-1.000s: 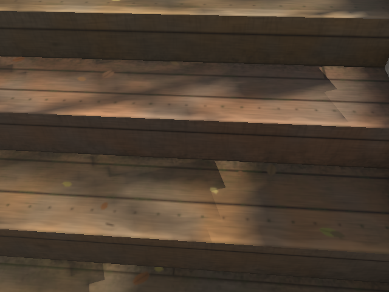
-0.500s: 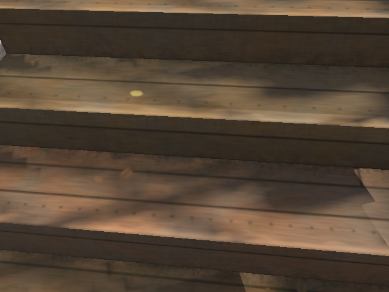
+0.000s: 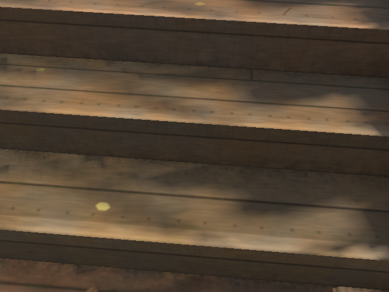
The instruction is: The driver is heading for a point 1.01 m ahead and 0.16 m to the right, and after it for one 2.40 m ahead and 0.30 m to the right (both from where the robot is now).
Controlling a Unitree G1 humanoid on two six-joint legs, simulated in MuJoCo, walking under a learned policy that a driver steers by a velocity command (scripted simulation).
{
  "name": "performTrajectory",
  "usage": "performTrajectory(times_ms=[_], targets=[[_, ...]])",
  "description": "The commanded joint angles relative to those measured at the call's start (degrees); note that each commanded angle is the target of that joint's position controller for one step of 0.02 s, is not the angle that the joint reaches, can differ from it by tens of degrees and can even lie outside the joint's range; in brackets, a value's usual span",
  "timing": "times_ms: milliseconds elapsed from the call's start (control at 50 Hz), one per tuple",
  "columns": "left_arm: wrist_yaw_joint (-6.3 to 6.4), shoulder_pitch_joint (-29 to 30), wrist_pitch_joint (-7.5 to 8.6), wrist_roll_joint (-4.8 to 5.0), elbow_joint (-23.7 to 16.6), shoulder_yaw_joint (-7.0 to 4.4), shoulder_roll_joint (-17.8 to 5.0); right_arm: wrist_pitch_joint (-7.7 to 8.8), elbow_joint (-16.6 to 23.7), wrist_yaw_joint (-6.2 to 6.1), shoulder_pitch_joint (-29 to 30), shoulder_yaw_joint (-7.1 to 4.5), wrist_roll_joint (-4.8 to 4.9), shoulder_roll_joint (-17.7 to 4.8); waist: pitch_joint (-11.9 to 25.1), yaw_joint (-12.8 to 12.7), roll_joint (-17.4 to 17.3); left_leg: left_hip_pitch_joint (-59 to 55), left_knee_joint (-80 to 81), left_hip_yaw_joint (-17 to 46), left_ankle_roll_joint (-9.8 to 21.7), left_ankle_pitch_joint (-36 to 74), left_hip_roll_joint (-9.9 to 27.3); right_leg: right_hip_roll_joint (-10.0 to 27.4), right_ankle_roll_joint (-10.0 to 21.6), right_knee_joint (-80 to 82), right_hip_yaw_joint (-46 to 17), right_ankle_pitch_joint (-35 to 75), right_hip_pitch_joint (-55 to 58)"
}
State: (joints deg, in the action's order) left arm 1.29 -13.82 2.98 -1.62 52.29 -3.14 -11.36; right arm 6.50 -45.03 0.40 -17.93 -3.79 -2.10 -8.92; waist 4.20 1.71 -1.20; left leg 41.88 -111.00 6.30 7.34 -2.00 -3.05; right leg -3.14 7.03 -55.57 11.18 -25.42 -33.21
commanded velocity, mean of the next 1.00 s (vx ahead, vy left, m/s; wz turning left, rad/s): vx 0.50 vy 0.00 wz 0.00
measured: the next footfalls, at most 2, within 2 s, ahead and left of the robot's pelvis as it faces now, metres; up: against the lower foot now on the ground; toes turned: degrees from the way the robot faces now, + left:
left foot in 0.36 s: +0.39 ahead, +0.12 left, +0.17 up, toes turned +7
right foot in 0.82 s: +0.65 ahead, -0.07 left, +0.33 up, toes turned -6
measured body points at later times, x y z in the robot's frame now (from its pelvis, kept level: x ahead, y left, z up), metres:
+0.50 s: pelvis +0.29 +0.05 +0.16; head +0.29 +0.03 +0.61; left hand +0.38 +0.29 +0.05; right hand +0.41 -0.19 +0.03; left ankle +0.35 +0.12 -0.51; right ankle +0.18 -0.08 -0.32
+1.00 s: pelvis +0.57 +0.00 +0.34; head +0.57 +0.00 +0.79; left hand +0.63 +0.25 +0.20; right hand +0.72 -0.23 +0.25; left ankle +0.50 +0.13 -0.11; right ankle +0.61 -0.06 -0.34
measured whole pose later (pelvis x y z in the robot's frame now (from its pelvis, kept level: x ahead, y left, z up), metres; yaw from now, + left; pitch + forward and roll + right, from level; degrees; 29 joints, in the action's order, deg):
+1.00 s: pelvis +0.57 +0.00 +0.34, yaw -1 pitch +3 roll -2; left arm 1.2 -17.7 3.7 -1.9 54.5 -3.4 -11.1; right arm 5.7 -40.3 0.5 -13.1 -3.2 -2.2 -8.7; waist 5.1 1.0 -2.0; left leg 46.5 -114.9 5.4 7.2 -3.2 -2.3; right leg -3.2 6.7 -50.5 9.5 -22.7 -30.3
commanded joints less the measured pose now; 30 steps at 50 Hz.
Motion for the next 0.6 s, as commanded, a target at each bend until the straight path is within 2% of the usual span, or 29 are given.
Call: performTrajectory(times_ms=[20,40,60,80,100,120,140,160,180,220,240,260,280,300,320,340,360,380,400,420,440,460,480,500,520,540,560,580,600], targets=[[-1.68,-5.61,3.16,0.07,6.0,1.2,5.31,-1.69,8.3,-1.15,1.53,4.29,0.32,9.02,-9.14,3.32,-1.19,26.04,-15.76,4.56,1.83,-4.43,0.48,13.86,2.44,32.78,-24.67,4.76,7.4],[-2.07,-5.58,3.86,0.55,7.25,1.44,5.36,-2.61,8.2,-1.65,2.28,4.46,0.9,8.68,-10.83,4.1,-0.63,28.05,-12.35,4.95,1.4,-6.12,0.57,13.07,1.32,33.61,-20.48,7.5,6.0],[-2.27,-3.11,4.43,0.61,6.18,1.53,4.22,-3.0,8.65,-1.91,2.97,4.49,0.77,6.5,-11.42,5.37,-0.98,24.3,-2.45,3.83,0.43,-4.44,1.21,11.61,0.07,35.45,-16.46,10.27,1.6],[-2.08,-2.68,5.39,1.19,5.98,1.87,2.9,-3.19,9.76,-1.89,6.8,4.46,0.88,5.02,-11.79,4.89,-1.45,22.86,2.99,0.24,-0.76,-3.43,0.68,10.5,-0.09,37.54,-14.1,12.56,-0.88],[-1.95,-7.65,6.12,1.08,6.93,1.75,1.12,-3.25,9.88,-2.55,10.01,4.37,1.66,5.44,-9.96,2.26,1.71,26.67,-6.38,-5.0,-1.25,-4.72,-0.03,12.75,2.74,39.45,-16.39,18.64,3.99],[-1.84,-10.4,6.92,1.43,7.55,1.26,-1.93,-3.31,12.49,-3.05,13.85,4.75,1.42,6.0,-9.24,1.39,4.67,32.74,-9.63,-6.07,-0.74,-9.26,1.57,13.76,3.31,41.85,-17.89,19.21,10.04],[-1.66,-12.3,7.2,1.36,8.11,1.0,-3.01,-3.26,13.94,-3.16,16.95,5.16,1.28,6.84,-8.69,0.58,6.48,38.54,-13.82,-6.19,0.12,-11.96,2.84,15.14,4.03,42.88,-19.15,16.37,15.57],[-1.37,-14.29,7.19,1.39,8.65,0.77,-3.41,-3.42,15.64,-3.17,20.23,5.46,0.83,7.11,-9.04,-0.12,6.01,42.66,-13.87,-6.97,0.72,-14.55,4.55,14.96,3.51,43.11,-19.17,13.16,19.54],[-1.08,-17.63,6.06,1.67,9.41,0.44,-3.14,-3.59,19.03,-2.81,25.09,6.51,0.83,8.21,-9.42,-0.49,4.0,43.82,-5.53,-8.28,1.52,-17.17,7.09,13.19,2.12,45.46,-18.36,4.99,21.83],[0.34,-21.44,5.0,0.77,9.0,0.49,-1.87,-3.71,21.76,-1.7,31.42,6.72,0.97,7.12,-8.62,-3.61,3.31,43.59,2.21,-11.63,0.42,-18.73,8.81,12.77,3.1,48.4,-18.87,8.32,26.91],[1.43,-21.74,4.37,1.4,7.65,-0.26,-3.88,-4.2,21.88,-0.31,30.91,6.87,0.59,6.31,-6.42,-4.31,2.84,33.67,14.56,-13.33,0.94,-17.43,10.52,13.99,4.79,56.56,-17.55,16.75,26.99],[1.73,-21.82,3.89,1.8,7.26,-0.22,-2.56,-4.49,22.88,0.43,32.77,6.95,0.9,6.59,-4.45,-5.5,6.09,24.37,22.42,-15.26,1.55,-18.73,10.03,13.31,5.26,59.29,-15.29,27.02,27.07],[1.83,-17.7,4.01,2.72,5.08,0.63,-0.71,-4.3,19.75,0.79,27.61,6.54,2.14,7.03,-1.47,-2.8,5.65,7.66,32.83,-18.81,3.07,-17.9,7.32,11.86,5.09,56.78,-9.64,48.73,23.53],[1.62,-18.78,4.56,3.3,3.58,-0.05,-4.62,-4.39,17.27,0.41,24.37,5.99,3.09,5.97,4.93,-2.05,5.08,-6.06,37.56,-21.99,3.29,-17.57,2.33,13.66,5.14,50.48,-8.63,79.75,23.65],[1.45,-18.42,5.15,2.6,2.3,-1.03,-8.71,-4.81,14.25,-0.33,14.75,4.81,2.44,4.55,13.08,2.17,8.42,-13.34,36.64,-21.4,3.82,-20.8,-0.1,16.55,5.71,39.87,-8.45,104.08,30.45],[0.47,-17.09,5.91,3.09,1.24,-2.32,-12.38,-5.51,12.68,-0.72,6.58,3.49,2.17,0.89,17.93,6.14,12.55,-17.53,44.96,-19.1,4.14,-24.84,-1.79,17.49,4.94,28.98,-8.74,111.31,37.75],[-0.96,-14.95,6.91,3.83,0.23,-2.79,-12.64,-5.91,11.08,-1.1,2.26,2.22,0.87,-3.26,21.39,8.47,12.1,-25.89,53.01,-14.69,5.16,-23.35,-0.92,16.51,3.24,16.69,-8.61,106.37,36.58],[-2.36,-15.44,8.01,4.82,-3.4,-2.19,-8.8,-5.29,7.77,-1.62,-3.91,0.25,-0.7,-8.1,24.31,8.39,4.71,-39.27,60.69,10.83,11.56,-32.73,11.88,10.99,0.2,-2.52,-12.0,88.3,17.01],[-4.12,-9.63,7.98,2.97,-6.4,-2.86,-5.2,-6.8,5.52,-2.26,-5.4,-2.14,-0.36,-12.78,21.24,9.65,-7.27,-38.86,90.71,43.89,16.5,-37.47,20.9,-3.81,-2.57,-29.92,-12.55,23.16,1.84],[-3.76,-9.05,7.21,0.2,-8.43,-2.58,-0.74,-6.42,5.23,-1.77,3.54,-2.3,0.08,-12.22,19.22,4.88,-3.53,-36.14,96.05,50.06,13.31,-44.03,23.04,-2.12,-3.03,-55.47,-23.2,20.06,-8.19],[-2.81,-4.75,6.6,-1.11,-13.59,-1.61,1.91,-5.04,2.72,-1.13,8.22,-1.69,1.03,-9.06,11.2,-0.05,0.34,-28.72,94.76,41.1,10.68,-45.04,22.14,1.26,-2.29,-61.45,-20.23,24.36,-13.63],[-1.88,0.1,6.22,-1.55,-16.44,-0.62,3.82,-3.73,-2.3,-1.22,6.41,-0.85,1.23,-5.24,1.04,-0.59,4.48,-23.53,91.02,31.12,8.79,-38.81,20.85,1.81,-0.54,-65.57,-18.41,23.69,-21.5],[-1.45,0.66,5.33,-0.97,-17.15,0.97,7.41,-2.59,-6.89,-1.25,3.49,0.52,0.46,-0.12,-4.29,-2.74,5.26,-19.12,88.37,20.91,6.98,-28.88,18.43,1.78,0.83,-68.49,-19.15,22.72,-26.11],[-1.38,-1.32,4.14,0.01,-16.63,2.15,9.18,-1.85,-9.92,-0.84,1.5,1.64,-0.32,3.81,-6.31,-4.52,4.23,-17.21,88.0,13.55,4.7,-22.98,16.01,0.98,1.64,-70.26,-20.85,19.98,-28.59],[-1.07,-3.59,3.05,0.22,-16.39,3.09,11.06,-1.28,-11.86,-0.51,-1.29,1.91,-0.21,4.62,-7.47,-5.77,2.98,-18.17,88.17,7.22,2.49,-14.63,14.42,1.29,2.12,-69.92,-21.44,19.16,-31.19],[-1.07,-2.58,2.25,0.94,-16.6,3.61,11.66,-0.49,-13.14,-0.19,-2.2,2.05,-0.07,4.41,-9.15,-6.12,0.9,-18.49,89.4,2.81,1.48,-10.56,13.96,0.93,2.09,-69.35,-22.0,16.92,-34.72],[-1.02,-0.52,1.5,1.26,-17.11,3.84,10.82,-0.04,-12.73,0.13,-0.08,2.25,0.28,3.24,-10.77,-6.86,0.63,-14.77,92.0,-1.88,-0.25,-10.35,12.52,1.14,1.66,-62.87,-20.22,16.68,-34.05],[-0.69,4.11,1.2,1.47,-18.58,4.15,10.71,1.04,-13.12,0.58,-1.28,2.4,-0.1,1.45,-10.77,-6.2,-0.08,-13.14,94.91,-2.56,0.74,-7.34,13.62,-0.46,1.24,-65.72,-17.69,16.18,-34.8],[0.04,8.7,0.42,1.22,-20.13,4.33,10.16,2.22,-13.67,1.19,-3.87,2.11,-0.04,-0.86,-10.24,-4.62,-1.08,-15.93,97.78,-1.77,1.83,-3.81,14.42,-1.17,1.33,-71.81,-14.39,12.45,-38.33]])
